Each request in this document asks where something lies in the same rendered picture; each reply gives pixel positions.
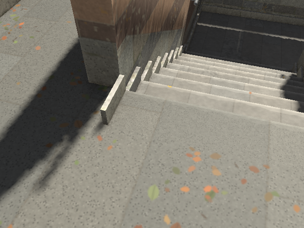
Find stairs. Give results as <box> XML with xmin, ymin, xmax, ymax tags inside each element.
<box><xmin>136</xmin><ymin>51</ymin><xmax>304</xmax><ymax>127</ymax></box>

